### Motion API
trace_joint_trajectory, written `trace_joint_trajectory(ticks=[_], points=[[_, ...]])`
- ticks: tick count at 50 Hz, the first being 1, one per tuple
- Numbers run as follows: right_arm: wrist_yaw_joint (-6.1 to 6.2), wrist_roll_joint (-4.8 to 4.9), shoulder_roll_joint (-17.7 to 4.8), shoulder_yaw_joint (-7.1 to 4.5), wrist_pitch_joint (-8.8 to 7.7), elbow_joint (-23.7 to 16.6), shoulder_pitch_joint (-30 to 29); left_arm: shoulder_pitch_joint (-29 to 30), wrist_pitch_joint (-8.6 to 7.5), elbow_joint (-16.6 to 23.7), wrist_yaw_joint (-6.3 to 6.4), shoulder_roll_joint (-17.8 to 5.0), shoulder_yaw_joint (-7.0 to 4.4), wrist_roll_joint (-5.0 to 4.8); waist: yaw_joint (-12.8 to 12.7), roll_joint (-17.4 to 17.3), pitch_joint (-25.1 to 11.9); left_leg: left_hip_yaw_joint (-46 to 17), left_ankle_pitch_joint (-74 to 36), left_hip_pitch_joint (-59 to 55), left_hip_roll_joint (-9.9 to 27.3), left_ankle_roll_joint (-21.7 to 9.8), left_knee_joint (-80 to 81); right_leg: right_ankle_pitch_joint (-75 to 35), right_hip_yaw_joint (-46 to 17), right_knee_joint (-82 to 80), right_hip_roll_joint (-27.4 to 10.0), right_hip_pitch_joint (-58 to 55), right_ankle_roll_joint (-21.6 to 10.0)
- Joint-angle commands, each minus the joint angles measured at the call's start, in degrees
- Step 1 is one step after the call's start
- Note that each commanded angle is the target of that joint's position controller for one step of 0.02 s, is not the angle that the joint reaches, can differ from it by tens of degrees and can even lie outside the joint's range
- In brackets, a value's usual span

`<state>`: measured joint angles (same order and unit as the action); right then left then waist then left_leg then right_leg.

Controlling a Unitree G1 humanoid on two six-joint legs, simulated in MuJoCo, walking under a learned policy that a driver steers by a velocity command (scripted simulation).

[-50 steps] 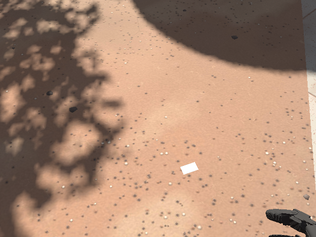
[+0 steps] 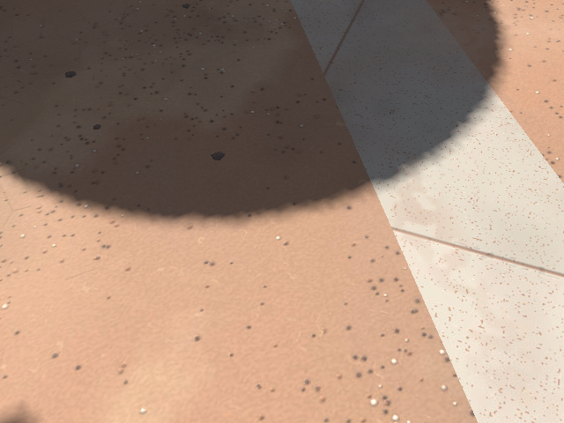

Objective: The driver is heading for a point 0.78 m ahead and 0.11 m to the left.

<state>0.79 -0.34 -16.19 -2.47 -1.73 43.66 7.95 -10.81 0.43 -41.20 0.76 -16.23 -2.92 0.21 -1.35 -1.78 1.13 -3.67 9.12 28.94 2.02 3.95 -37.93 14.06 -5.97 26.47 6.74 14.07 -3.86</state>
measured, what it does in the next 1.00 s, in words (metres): steps on the spot: left foot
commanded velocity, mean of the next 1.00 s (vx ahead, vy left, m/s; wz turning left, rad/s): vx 0.02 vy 0.00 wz -0.05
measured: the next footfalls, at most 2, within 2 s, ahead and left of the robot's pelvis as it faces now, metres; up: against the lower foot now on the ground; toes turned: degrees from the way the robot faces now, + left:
left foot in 0.04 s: +0.12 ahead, +0.14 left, +0.00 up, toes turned -2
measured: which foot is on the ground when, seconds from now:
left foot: up 0.00-0.02, down 0.04-1.00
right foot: down 0.00-1.00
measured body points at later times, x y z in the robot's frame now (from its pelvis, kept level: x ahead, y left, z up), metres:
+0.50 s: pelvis +0.05 +0.03 +0.00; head +0.06 +0.03 +0.45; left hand +0.13 +0.30 -0.13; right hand +0.20 -0.22 -0.12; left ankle +0.08 +0.14 -0.74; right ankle +0.00 -0.09 -0.74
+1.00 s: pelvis +0.04 +0.04 +0.00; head +0.05 +0.04 +0.45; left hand +0.07 +0.29 -0.15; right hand +0.13 -0.22 -0.14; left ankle +0.08 +0.14 -0.74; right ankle +0.00 -0.09 -0.74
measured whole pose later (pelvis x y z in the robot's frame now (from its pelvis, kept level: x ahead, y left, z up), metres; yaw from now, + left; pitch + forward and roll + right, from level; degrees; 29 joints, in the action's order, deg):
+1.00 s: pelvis +0.04 +0.04 +0.00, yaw +0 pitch -2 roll +0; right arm 1.6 -0.1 -13.5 -2.0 0.1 59.4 6.9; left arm -14.6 -0.2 -58.9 2.2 -12.3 -1.5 0.4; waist 0.3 -0.3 2.8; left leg -1.2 11.2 15.2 -1.6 -1.3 -28.4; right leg 18.8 -4.5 27.3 1.6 6.5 0.1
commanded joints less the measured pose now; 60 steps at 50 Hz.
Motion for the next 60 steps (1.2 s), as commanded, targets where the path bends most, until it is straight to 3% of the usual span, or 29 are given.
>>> trace_joint_trajectory(ticks=[1,2,3,4,5,7,8,11,15,19,42,60], points=[[-0.39,-0.36,-5.47,-1.70,-1.65,-3.43,0.53,0.77,-0.49,2.06,0.08,-6.22,-1.02,-0.52,2.03,7.78,-5.81,1.18,-6.19,-11.04,-0.60,-2.79,11.97,-24.15,-10.27,0.50,-14.83,-2.52,-6.27],[-0.27,-1.21,-6.84,-1.85,-2.07,-3.50,0.99,-1.26,-0.93,1.59,0.05,-4.70,-0.45,0.03,1.71,5.40,-6.24,-2.53,-19.53,-17.16,2.97,-4.55,15.57,-18.36,-9.87,2.16,-12.08,-0.52,-3.36],[0.16,-1.82,-10.45,-2.41,-2.04,-4.28,0.93,-5.61,-1.53,1.33,-0.13,-3.54,-0.11,1.64,-1.55,-2.15,-8.85,-8.61,-37.41,-24.14,10.48,-8.12,12.52,-4.82,-6.27,6.67,-7.06,2.89,-0.51],[0.32,-2.05,-7.71,-1.69,-1.41,-3.59,0.32,-8.65,-1.51,0.26,0.13,-3.09,-0.06,1.17,-2.64,-8.97,-10.48,-13.16,-38.36,-25.15,14.67,-15.17,12.07,9.31,-2.51,9.32,-4.14,5.01,2.55],[0.07,-1.20,-4.26,-0.73,-1.07,-3.30,-0.10,-6.54,-0.98,0.47,0.36,-4.74,-0.17,1.17,-1.51,-9.42,-10.33,-15.76,-31.84,-22.66,15.41,-17.25,13.75,9.67,-1.17,8.79,-5.95,3.56,4.28],[-0.52,-0.62,-4.59,-0.64,-0.57,-3.05,-1.74,-3.45,0.71,0.31,0.57,-4.99,-0.51,0.57,-1.02,-7.63,-8.47,-11.64,-19.71,-19.31,10.31,-13.09,13.89,2.65,-0.94,3.82,-6.90,0.59,4.41],[-0.83,-0.37,-5.22,-0.76,-0.64,-3.37,-2.88,-3.28,1.51,-0.01,0.46,-5.39,-0.59,0.78,-0.74,-5.62,-6.56,-8.59,-13.17,-17.13,7.87,-10.74,13.77,0.17,-1.30,1.40,-6.99,-0.36,3.84],[-1.08,-0.38,-5.78,-0.99,-1.08,-2.67,-2.26,-2.10,1.76,-0.85,0.21,-5.18,-0.61,0.61,0.73,-1.53,-4.94,-3.40,-9.37,-17.59,3.55,-7.21,11.73,-4.35,-2.10,-0.09,-7.23,-0.66,1.75],[-0.54,-0.01,-4.56,-0.80,-0.88,-1.59,-2.21,-2.06,0.84,-2.28,0.43,-4.49,-0.63,0.47,1.39,0.67,-5.95,-2.35,-15.46,-21.13,2.89,-7.83,9.47,-9.08,-2.43,-0.43,-7.70,-0.81,2.05],[-0.47,0.05,-4.24,-0.85,-0.24,-0.38,-3.28,-2.44,0.73,-3.79,0.74,-4.03,-0.67,0.39,1.40,1.84,-4.46,-1.93,-13.37,-21.07,2.21,-7.87,9.69,-8.85,-2.37,-1.13,-7.71,-0.86,2.44],[0.81,0.23,-4.15,-0.89,1.15,11.21,-3.48,-4.77,-0.81,-14.11,1.55,-2.63,0.00,0.23,1.48,1.52,0.20,-1.47,-1.91,-20.09,0.15,-6.93,13.81,-2.66,-0.20,-4.34,-7.20,-0.53,3.10],[1.22,0.35,-3.12,-0.29,1.51,15.63,-1.03,-8.12,-1.47,-18.86,1.70,-0.73,1.02,0.12,1.74,1.68,1.10,-1.43,0.16,-19.45,-0.47,-7.21,14.47,-1.21,1.08,-4.91,-6.85,0.86,3.20]])
Keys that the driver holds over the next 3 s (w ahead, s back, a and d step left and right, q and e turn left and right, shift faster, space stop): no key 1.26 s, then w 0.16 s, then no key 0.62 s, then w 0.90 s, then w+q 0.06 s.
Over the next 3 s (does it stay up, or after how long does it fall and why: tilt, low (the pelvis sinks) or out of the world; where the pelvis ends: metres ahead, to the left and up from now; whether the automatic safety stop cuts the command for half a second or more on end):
stays up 0.47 0.01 0.01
